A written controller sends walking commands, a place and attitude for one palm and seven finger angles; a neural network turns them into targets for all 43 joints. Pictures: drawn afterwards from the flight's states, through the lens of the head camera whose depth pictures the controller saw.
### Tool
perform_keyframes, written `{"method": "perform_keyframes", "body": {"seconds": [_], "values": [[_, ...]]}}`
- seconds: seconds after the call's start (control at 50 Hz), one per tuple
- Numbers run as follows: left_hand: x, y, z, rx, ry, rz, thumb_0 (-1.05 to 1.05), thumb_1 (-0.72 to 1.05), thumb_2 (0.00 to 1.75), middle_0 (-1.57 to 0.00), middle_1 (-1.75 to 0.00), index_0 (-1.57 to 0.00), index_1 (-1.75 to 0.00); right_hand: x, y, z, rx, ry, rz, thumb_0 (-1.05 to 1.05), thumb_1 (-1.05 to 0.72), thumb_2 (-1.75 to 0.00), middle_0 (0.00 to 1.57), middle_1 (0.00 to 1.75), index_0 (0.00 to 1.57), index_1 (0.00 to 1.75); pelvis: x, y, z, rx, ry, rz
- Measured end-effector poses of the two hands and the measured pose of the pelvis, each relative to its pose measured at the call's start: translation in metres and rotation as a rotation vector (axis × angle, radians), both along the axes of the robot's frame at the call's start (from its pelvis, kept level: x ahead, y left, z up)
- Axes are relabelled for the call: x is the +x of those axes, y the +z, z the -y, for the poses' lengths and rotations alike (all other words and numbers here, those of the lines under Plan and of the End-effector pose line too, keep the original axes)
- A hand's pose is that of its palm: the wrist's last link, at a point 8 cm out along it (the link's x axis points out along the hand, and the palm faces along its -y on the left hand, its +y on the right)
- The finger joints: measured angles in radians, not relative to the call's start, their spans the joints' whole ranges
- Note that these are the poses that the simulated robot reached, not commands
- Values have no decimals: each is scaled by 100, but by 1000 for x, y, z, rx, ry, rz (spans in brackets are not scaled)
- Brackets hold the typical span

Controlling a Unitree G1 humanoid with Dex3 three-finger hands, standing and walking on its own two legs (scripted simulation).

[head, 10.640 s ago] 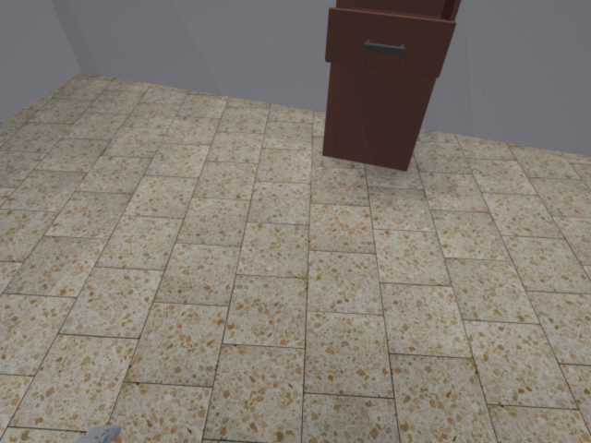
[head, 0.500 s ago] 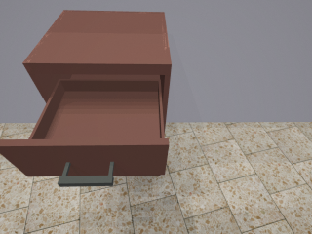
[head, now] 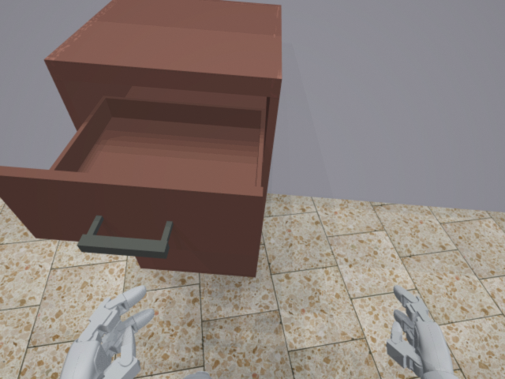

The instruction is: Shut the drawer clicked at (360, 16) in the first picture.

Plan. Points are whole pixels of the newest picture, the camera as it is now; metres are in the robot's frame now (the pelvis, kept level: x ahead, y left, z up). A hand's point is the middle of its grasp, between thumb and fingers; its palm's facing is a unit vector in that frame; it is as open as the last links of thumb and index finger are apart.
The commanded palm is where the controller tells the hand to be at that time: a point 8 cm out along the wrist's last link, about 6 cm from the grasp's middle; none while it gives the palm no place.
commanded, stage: raise the hand and make a fist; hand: left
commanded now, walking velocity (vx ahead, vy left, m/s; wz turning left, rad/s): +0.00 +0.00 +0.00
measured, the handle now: (128, 235) +0.32 +0.24 +0.03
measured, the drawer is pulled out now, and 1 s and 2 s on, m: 0.28 0.28 0.28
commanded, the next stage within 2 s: bring the fist close to the handle in 1.50 s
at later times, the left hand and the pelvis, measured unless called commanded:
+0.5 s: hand (101, 331) +0.16 +0.21 +0.06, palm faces +0.07 -0.99 -0.09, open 3.6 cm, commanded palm +0.11 +0.26 +0.07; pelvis +0.00 +0.00 +0.00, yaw +0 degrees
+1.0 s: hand (77, 336) +0.14 +0.21 +0.11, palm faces +0.04 -1.00 -0.03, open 3.2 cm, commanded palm +0.10 +0.26 +0.13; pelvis +0.00 +0.05 +0.01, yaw +1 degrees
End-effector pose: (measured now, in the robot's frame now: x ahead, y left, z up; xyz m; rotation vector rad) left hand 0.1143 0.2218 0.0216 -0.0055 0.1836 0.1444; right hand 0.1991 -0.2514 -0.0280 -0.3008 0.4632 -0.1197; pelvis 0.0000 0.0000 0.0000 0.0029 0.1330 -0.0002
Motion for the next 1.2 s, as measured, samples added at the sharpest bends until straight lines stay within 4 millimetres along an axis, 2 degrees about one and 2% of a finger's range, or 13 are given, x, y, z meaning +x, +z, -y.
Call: {"method": "perform_keyframes", "body": {"seconds": [0.08,0.14,0.2,0.26,0.38,0.48,0.6,0.7,0.82,0.96,1.08,1.2], "values": [[-8,27,-12,130,15,234,2,90,90,-51,-63,-49,-62,22,-12,-7,22,63,56,1,-91,-90,20,30,20,29,-12,-19,10,-17,26,-24],[1,33,-18,159,-19,302,1,90,90,-57,-70,-56,-69,24,-31,-17,72,85,53,1,-91,-90,20,30,20,29,-20,-30,16,-22,33,-34],[17,25,-16,108,-97,226,1,90,90,-63,-76,-62,-76,11,-47,-27,128,71,4,1,-90,-90,20,30,20,29,-22,-31,20,-20,37,-29],[30,21,-14,55,-150,108,1,90,90,-69,-83,-69,-82,-11,-57,-29,162,30,-67,1,-90,-90,21,30,20,29,-17,-24,22,-14,35,-22],[37,45,-26,68,-78,89,2,90,90,-81,-96,-81,-96,-52,-63,-14,160,-92,-185,2,-90,-89,21,31,20,30,-3,-7,17,-3,12,-8],[28,52,-40,94,-64,84,1,90,90,-90,-106,-91,-106,-65,-58,2,113,-152,-220,2,-90,-90,21,30,20,30,2,-1,7,-2,1,-8],[13,48,-44,52,-108,58,1,90,90,-102,-119,-103,-119,-51,-36,1,52,-151,-140,2,-90,-90,20,30,20,29,3,3,-10,-16,-1,-4],[12,63,-47,46,-100,156,2,90,90,-113,-130,-113,-130,-24,-15,-24,48,-84,-36,2,-90,-90,20,30,20,29,2,4,-24,-31,7,9],[15,75,-46,27,-109,190,1,90,90,-125,-143,-125,-143,4,3,-71,106,18,66,2,-90,-90,20,30,20,29,1,5,-39,-45,14,29],[9,88,-44,29,-118,172,1,90,90,-135,-154,-135,-154,14,13,-116,161,109,101,1,-90,-90,21,30,20,30,1,7,-52,-52,14,55],[6,105,-43,41,-105,206,1,90,90,-138,-158,-139,-158,5,8,-127,171,138,67,1,-90,-90,21,31,20,30,-1,7,-58,-56,16,70],[8,111,-32,36,-135,195,1,90,90,-139,-159,-140,-159,-13,-1,-115,166,100,21,2,-90,-90,21,31,20,30,-2,9,-58,-50,10,77]]}}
